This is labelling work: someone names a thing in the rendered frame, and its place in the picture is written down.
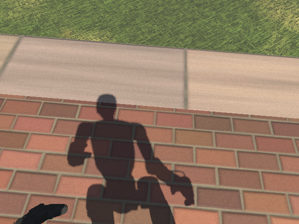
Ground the left robot hand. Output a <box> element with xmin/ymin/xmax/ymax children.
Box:
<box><xmin>13</xmin><ymin>203</ymin><xmax>68</xmax><ymax>224</ymax></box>

